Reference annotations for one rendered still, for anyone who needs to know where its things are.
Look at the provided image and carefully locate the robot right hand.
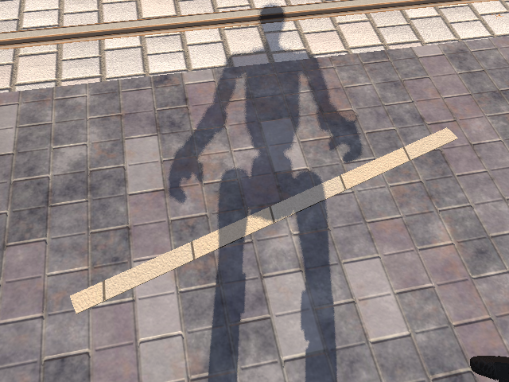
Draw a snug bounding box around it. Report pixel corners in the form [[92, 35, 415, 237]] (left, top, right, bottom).
[[470, 356, 509, 382]]

